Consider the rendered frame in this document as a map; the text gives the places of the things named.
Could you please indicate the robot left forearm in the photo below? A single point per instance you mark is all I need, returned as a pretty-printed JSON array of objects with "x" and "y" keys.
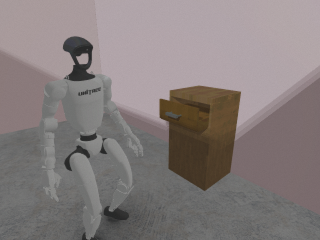
[{"x": 121, "y": 123}]

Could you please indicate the robot left upper arm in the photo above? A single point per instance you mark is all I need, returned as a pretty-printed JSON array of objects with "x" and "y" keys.
[{"x": 108, "y": 105}]

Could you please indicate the left robot hand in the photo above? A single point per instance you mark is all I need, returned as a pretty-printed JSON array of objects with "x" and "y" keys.
[{"x": 132, "y": 141}]

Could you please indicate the right robot hand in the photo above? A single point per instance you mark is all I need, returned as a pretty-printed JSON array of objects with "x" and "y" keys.
[{"x": 49, "y": 180}]

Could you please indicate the robot right upper arm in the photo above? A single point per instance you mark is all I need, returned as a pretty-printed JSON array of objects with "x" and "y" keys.
[{"x": 54, "y": 91}]

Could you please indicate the humanoid robot torso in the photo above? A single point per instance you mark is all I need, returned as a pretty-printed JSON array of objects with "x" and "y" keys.
[{"x": 83, "y": 107}]

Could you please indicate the robot right forearm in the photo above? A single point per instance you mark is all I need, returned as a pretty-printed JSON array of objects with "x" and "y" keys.
[{"x": 47, "y": 147}]

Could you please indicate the handle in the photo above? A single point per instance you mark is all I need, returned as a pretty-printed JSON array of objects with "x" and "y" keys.
[{"x": 170, "y": 114}]

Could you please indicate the left robot foot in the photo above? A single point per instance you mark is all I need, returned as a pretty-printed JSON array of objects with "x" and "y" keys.
[{"x": 117, "y": 213}]

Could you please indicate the drawer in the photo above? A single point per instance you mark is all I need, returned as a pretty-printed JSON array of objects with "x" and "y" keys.
[{"x": 193, "y": 117}]

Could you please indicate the cabinet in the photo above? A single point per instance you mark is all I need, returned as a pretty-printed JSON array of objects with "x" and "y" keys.
[{"x": 205, "y": 157}]

